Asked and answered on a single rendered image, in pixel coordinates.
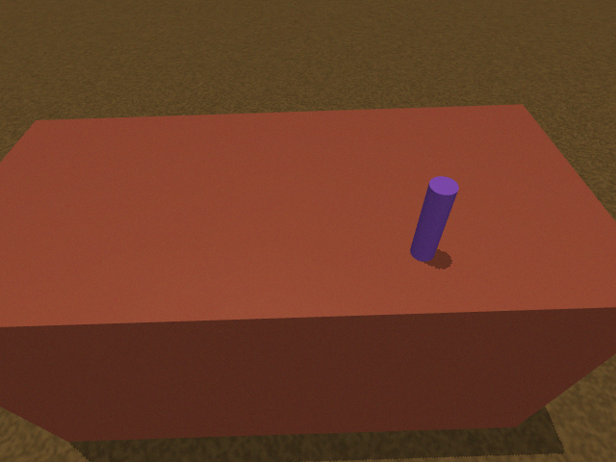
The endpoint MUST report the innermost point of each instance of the can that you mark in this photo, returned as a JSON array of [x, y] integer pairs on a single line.
[[438, 201]]

